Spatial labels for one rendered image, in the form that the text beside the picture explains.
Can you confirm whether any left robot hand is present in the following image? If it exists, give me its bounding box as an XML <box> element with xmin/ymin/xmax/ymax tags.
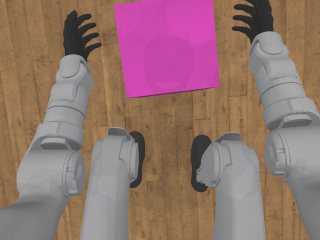
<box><xmin>63</xmin><ymin>10</ymin><xmax>102</xmax><ymax>62</ymax></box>

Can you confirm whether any right robot upper arm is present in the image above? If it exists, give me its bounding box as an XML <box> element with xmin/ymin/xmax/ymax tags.
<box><xmin>264</xmin><ymin>124</ymin><xmax>320</xmax><ymax>240</ymax></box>

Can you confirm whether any robot left forearm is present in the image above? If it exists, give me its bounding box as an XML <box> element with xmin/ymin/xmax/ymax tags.
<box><xmin>16</xmin><ymin>54</ymin><xmax>94</xmax><ymax>193</ymax></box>

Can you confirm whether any right robot foot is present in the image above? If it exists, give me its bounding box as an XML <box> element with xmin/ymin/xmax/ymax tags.
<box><xmin>190</xmin><ymin>135</ymin><xmax>212</xmax><ymax>192</ymax></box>

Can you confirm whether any robot right forearm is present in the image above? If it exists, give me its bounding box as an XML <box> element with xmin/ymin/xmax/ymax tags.
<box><xmin>248</xmin><ymin>31</ymin><xmax>320</xmax><ymax>131</ymax></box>

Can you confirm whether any carton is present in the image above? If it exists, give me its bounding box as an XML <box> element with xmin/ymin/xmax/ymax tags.
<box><xmin>113</xmin><ymin>0</ymin><xmax>220</xmax><ymax>98</ymax></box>

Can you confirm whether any right robot hand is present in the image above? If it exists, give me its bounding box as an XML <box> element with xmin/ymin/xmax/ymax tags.
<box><xmin>231</xmin><ymin>0</ymin><xmax>274</xmax><ymax>44</ymax></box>

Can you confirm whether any left robot upper arm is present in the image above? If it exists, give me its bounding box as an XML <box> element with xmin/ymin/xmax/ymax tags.
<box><xmin>0</xmin><ymin>149</ymin><xmax>87</xmax><ymax>240</ymax></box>

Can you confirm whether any robot left thigh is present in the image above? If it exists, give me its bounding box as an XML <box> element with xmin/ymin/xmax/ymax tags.
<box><xmin>79</xmin><ymin>135</ymin><xmax>139</xmax><ymax>240</ymax></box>

